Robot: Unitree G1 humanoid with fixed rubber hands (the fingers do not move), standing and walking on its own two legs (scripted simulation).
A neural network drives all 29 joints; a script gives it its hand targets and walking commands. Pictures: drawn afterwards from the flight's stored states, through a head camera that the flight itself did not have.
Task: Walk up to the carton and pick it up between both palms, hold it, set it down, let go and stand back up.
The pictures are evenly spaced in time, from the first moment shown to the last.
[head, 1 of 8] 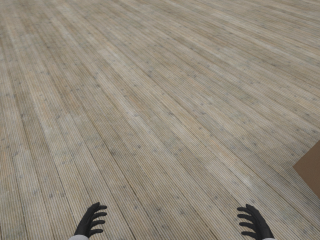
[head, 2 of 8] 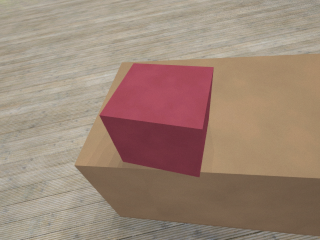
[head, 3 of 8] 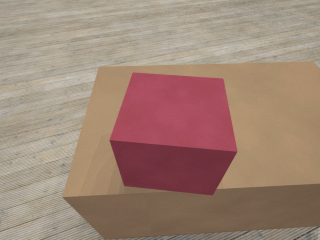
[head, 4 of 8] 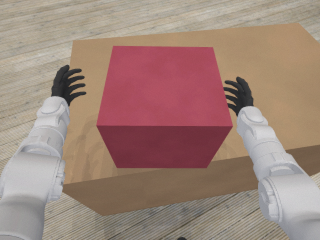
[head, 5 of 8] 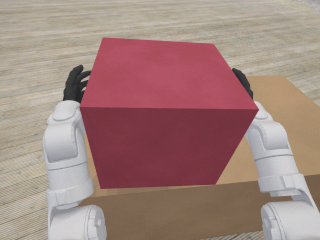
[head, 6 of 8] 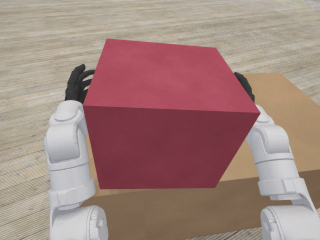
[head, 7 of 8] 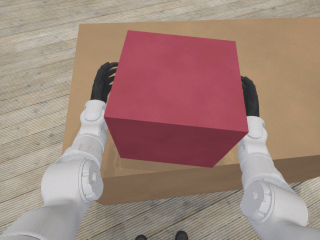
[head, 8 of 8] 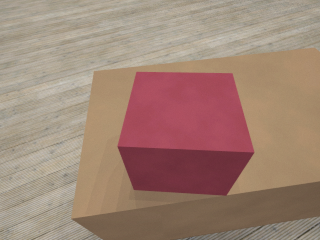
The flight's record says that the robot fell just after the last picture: no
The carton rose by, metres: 0.20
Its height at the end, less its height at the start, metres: +0.00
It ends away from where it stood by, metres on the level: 0.02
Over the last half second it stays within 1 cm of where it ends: yes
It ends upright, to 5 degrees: yes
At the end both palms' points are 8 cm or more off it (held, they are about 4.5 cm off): yes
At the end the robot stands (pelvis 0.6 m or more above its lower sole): yes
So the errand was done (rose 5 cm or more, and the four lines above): yes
